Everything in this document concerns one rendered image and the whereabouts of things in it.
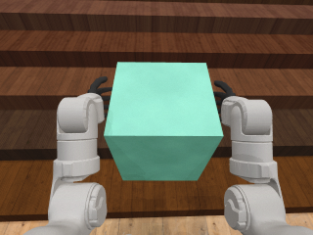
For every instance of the left robot upper arm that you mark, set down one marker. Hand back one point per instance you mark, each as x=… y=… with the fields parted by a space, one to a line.
x=76 y=209

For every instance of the robot right hand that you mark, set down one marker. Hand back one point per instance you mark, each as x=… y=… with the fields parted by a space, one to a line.
x=228 y=93

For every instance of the carton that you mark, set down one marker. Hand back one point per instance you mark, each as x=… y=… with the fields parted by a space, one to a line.
x=162 y=122

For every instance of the robot right forearm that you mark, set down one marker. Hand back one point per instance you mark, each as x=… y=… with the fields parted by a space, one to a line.
x=251 y=127

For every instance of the right robot upper arm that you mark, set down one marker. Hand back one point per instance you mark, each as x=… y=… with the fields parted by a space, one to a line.
x=257 y=209

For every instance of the robot left hand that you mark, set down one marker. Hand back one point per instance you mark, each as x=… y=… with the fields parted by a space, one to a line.
x=99 y=91

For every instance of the robot left forearm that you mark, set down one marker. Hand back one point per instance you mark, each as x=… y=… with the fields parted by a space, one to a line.
x=77 y=133

